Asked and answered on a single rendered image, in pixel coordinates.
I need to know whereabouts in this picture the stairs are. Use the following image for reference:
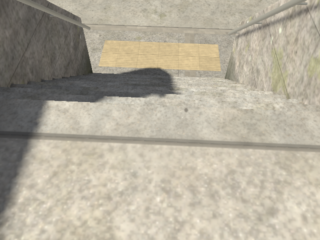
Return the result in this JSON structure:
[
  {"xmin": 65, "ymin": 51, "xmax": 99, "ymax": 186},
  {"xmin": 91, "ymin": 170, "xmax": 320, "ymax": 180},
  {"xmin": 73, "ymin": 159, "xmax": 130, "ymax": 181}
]
[{"xmin": 0, "ymin": 73, "xmax": 320, "ymax": 112}]

